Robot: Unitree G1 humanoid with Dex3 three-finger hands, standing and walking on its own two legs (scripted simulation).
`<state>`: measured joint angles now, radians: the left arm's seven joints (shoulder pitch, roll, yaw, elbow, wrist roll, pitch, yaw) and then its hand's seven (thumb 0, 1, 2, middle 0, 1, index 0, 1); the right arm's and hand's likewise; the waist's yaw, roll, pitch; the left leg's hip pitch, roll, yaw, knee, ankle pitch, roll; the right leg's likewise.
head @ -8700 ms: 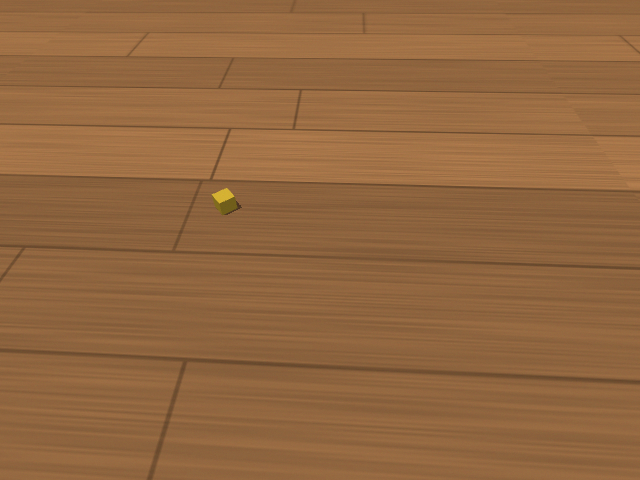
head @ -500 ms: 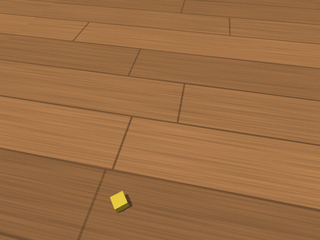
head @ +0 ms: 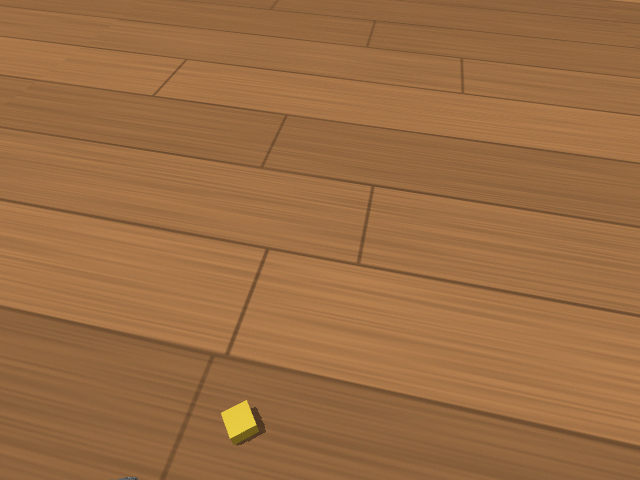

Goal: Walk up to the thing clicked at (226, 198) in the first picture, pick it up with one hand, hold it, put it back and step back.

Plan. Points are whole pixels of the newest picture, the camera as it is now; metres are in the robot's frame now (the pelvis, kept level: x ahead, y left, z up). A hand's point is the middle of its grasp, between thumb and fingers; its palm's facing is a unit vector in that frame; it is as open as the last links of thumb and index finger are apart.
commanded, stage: walk up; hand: left
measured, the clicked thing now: (240, 422) +0.40 +0.23 -0.74
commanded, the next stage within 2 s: none
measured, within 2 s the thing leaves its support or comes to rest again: neither
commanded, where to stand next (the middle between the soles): +0.02 -0.01 m, yaw -1 degrees
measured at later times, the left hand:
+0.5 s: hand out of the picture +0.06 +0.24 -0.16, palm faces +0.03 -0.95 -0.32, open 7.4 cm
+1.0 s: hand out of the picture +0.06 +0.25 -0.16, palm faces +0.02 -0.94 -0.35, open 7.4 cm
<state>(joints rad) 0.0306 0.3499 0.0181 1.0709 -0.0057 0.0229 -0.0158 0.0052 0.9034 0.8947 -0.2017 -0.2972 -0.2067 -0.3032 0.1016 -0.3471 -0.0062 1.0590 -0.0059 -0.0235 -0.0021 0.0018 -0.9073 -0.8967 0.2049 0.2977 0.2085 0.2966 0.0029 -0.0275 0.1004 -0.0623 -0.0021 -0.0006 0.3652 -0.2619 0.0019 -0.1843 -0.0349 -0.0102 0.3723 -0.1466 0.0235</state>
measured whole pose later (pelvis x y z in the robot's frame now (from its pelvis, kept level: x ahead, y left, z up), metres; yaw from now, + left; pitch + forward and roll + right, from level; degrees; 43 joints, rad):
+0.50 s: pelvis +0.00 -0.01 +0.00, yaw +0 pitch -3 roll +0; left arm 0.11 0.34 0.02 1.13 0.00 0.02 -0.02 0.01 0.90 0.89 -0.20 -0.30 -0.21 -0.30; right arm 0.09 -0.34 -0.01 1.10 -0.01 -0.01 0.01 0.00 -0.91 -0.90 0.20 0.30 0.21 0.30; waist 0.02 0.00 0.07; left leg -0.03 0.00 -0.01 0.31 -0.23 -0.01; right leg -0.16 -0.03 -0.02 0.33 -0.12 0.02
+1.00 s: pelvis -0.04 -0.01 -0.01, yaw +1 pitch -2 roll +0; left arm 0.04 0.36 0.07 1.00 0.02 0.06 -0.02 0.00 0.90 0.89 -0.20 -0.30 -0.21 -0.30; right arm 0.10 -0.38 -0.04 1.01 0.00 0.02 -0.01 0.00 -0.91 -0.90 0.20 0.30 0.21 0.30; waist 0.00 0.00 0.15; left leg -0.26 0.00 -0.01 0.68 -0.39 0.02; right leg -0.31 -0.03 -0.03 0.48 -0.14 -0.01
